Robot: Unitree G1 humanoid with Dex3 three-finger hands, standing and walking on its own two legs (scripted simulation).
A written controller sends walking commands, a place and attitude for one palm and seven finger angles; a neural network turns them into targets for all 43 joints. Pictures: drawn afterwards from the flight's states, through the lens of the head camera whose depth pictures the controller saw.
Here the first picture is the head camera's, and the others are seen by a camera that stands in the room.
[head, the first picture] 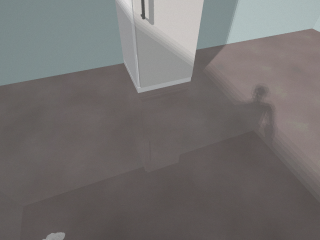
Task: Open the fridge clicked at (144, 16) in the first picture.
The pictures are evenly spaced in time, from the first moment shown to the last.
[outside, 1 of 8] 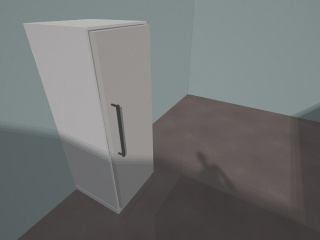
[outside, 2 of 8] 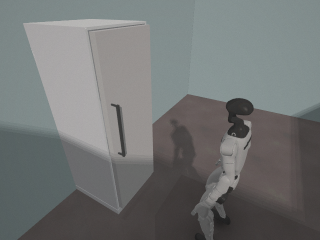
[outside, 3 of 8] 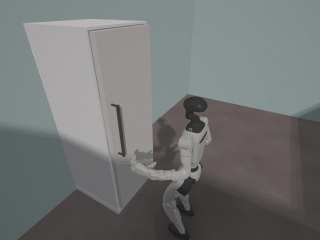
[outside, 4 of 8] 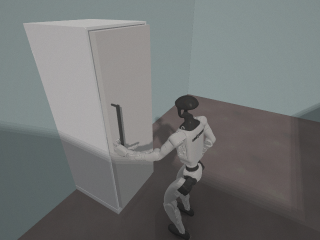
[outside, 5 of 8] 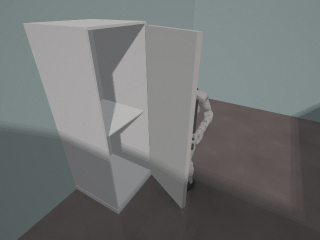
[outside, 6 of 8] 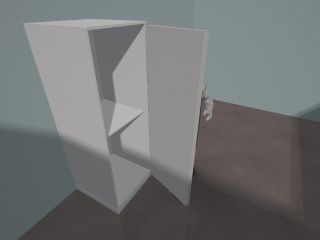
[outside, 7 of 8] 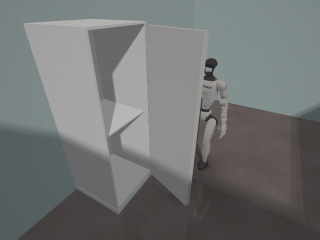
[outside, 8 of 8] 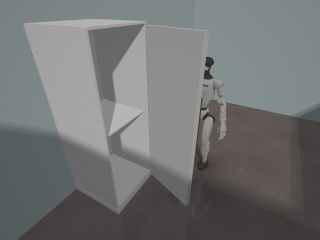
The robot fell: no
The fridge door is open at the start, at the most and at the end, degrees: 0 77 71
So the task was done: yes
